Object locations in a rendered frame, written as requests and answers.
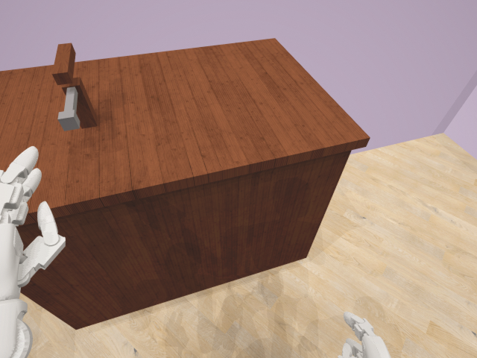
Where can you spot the tap lever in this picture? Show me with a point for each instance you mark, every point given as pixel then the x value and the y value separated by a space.
pixel 68 118

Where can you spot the counter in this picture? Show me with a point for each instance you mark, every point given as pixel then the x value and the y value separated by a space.
pixel 191 168

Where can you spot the left robot hand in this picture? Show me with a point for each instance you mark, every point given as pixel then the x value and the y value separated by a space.
pixel 17 185

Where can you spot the right robot hand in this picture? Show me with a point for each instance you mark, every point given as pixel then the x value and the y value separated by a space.
pixel 372 345

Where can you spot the robot left forearm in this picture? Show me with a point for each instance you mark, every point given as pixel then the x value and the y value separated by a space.
pixel 16 338

